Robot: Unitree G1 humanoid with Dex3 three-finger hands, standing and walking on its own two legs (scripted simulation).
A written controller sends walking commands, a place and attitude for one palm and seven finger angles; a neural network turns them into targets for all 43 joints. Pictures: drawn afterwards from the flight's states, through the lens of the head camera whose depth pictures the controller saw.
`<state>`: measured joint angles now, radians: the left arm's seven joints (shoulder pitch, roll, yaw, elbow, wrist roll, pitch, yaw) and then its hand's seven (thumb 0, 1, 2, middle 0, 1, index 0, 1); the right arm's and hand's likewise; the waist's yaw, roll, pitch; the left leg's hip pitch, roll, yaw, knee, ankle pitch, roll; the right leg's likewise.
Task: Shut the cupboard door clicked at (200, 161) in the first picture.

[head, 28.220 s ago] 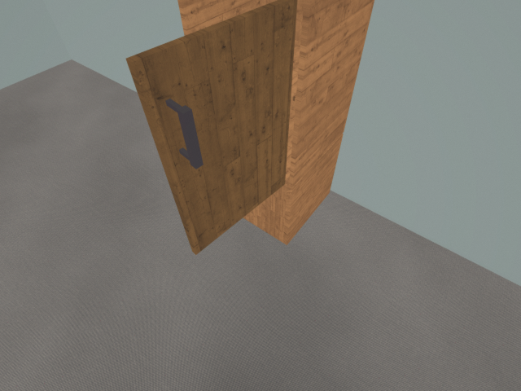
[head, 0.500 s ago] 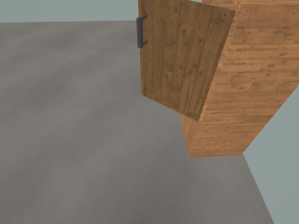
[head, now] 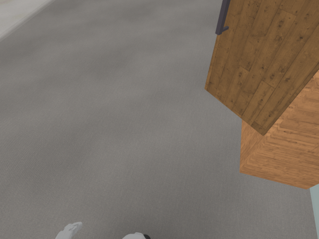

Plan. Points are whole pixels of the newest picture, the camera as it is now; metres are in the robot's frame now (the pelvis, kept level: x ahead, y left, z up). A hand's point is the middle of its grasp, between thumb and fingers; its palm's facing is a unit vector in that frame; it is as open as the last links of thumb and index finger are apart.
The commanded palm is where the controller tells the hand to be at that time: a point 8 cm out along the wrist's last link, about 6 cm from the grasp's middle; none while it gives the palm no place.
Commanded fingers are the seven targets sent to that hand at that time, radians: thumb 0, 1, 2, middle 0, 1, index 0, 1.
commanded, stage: walk to a spot facing it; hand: left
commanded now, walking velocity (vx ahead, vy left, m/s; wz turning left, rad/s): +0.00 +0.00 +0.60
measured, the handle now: (226, 15) +0.85 -0.23 +0.10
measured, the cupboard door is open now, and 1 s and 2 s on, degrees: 53 53 53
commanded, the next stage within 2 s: turn to face it in 1.68 s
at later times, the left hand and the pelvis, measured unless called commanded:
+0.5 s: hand out of the picture +0.01 +0.24 -0.17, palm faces +0.35 -0.90 -0.27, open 7.4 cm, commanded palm none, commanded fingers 0.00 0.90 0.90 -0.20 -0.30 -0.20 -0.30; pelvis +0.01 +0.01 +0.00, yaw +20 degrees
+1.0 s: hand out of the picture -0.05 +0.21 -0.18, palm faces +0.64 -0.75 -0.20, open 7.4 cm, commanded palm none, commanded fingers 0.00 0.90 0.90 -0.20 -0.30 -0.20 -0.30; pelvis +0.05 +0.03 -0.01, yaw +39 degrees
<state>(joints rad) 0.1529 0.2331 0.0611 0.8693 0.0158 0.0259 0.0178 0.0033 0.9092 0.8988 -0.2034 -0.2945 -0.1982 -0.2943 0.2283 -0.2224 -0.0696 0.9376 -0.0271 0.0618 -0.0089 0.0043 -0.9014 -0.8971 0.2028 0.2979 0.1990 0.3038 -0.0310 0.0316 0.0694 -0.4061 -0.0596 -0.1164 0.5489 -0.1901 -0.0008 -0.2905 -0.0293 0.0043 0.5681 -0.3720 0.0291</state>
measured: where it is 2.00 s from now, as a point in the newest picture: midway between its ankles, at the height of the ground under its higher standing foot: (116, 215)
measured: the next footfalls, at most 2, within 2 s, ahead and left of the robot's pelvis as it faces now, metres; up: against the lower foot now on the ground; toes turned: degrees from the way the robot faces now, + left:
left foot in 0.32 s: +0.03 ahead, +0.13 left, +0.00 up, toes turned +17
right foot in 0.62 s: +0.13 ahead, -0.11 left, +0.00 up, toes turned +22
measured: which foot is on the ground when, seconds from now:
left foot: down 0.00-0.00, up 0.02-0.30, down 0.32-0.62, up 0.64-0.94, down 0.96-1.00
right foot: down 0.00-0.32, up 0.34-0.60, down 0.62-0.94, up 0.96-1.00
